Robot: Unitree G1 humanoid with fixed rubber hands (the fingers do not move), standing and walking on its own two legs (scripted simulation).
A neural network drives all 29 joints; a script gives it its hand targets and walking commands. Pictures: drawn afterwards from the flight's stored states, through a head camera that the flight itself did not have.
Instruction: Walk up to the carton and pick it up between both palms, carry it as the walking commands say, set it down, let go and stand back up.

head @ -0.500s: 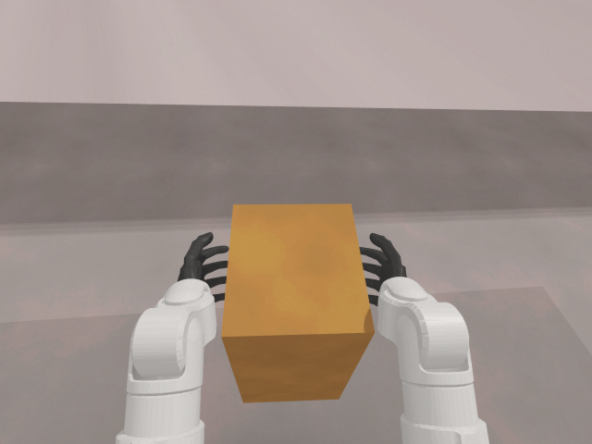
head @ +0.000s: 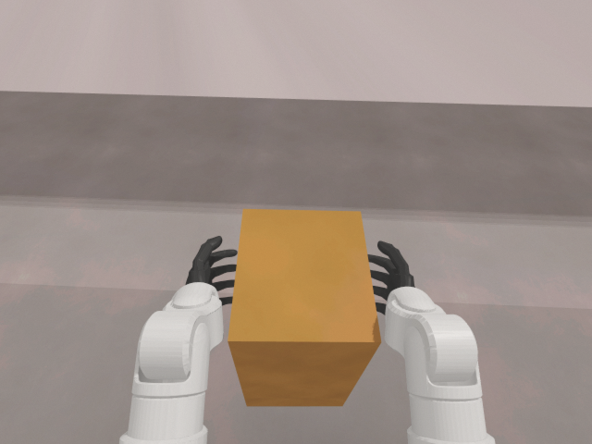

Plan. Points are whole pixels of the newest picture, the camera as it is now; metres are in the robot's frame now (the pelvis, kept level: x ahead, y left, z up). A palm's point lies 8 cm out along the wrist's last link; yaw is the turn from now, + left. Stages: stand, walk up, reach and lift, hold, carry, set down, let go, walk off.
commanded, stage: carry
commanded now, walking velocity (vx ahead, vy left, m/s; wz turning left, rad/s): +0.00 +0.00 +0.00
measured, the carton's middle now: (298, 318) +0.30 -0.02 +0.01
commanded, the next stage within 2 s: none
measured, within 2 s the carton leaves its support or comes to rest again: neither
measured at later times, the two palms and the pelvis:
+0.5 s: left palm (193, 326) +0.25 +0.11 +0.11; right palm (407, 322) +0.24 -0.14 +0.10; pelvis -0.05 -0.02 +0.00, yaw +0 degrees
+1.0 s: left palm (185, 313) +0.27 +0.12 +0.08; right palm (384, 307) +0.27 -0.12 +0.08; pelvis -0.03 +0.00 +0.00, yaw +0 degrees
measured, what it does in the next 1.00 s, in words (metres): steps on the spot: left foot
